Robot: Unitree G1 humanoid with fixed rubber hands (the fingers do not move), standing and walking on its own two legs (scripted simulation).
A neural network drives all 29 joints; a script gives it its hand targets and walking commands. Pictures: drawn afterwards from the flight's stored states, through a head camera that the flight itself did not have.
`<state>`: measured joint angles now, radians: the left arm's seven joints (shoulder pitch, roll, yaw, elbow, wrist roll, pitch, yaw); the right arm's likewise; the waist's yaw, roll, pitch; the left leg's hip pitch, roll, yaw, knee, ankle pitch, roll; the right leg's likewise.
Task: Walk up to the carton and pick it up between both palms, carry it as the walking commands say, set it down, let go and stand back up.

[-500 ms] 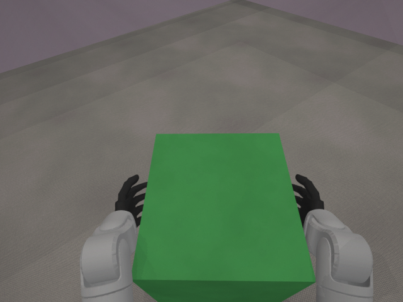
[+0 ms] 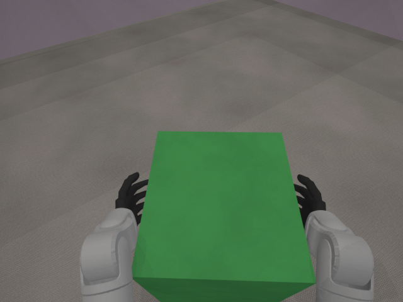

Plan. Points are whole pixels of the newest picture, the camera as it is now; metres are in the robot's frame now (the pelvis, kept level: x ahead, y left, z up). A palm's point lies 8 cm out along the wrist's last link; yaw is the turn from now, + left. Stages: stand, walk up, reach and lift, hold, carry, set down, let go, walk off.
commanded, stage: carry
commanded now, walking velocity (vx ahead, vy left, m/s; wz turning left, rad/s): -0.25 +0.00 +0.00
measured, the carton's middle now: (217, 225) +0.27 +0.01 +0.00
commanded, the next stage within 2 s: none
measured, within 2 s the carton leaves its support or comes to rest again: neither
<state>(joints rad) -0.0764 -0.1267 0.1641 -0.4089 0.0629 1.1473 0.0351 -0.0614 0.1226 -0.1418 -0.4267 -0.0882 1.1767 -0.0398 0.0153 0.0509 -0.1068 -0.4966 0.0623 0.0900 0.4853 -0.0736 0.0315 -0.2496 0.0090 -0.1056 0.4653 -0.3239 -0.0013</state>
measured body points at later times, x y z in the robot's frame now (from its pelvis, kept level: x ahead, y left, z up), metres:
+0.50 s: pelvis -0.17 +0.03 +0.01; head -0.18 +0.04 +0.46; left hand +0.07 +0.22 +0.07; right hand +0.09 -0.11 +0.07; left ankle -0.18 +0.13 -0.73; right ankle -0.12 -0.11 -0.70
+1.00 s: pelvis -0.24 +0.02 +0.01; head -0.27 +0.02 +0.46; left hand +0.01 +0.19 +0.09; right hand +0.01 -0.14 +0.08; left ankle -0.18 +0.13 -0.72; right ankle -0.19 -0.11 -0.73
